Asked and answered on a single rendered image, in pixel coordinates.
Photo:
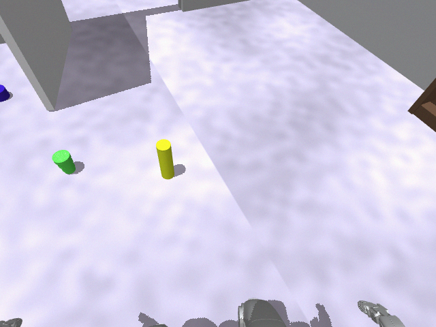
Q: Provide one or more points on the right robot hand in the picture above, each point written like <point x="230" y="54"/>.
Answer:
<point x="379" y="314"/>

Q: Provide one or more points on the bookshelf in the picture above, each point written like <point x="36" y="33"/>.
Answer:
<point x="425" y="106"/>

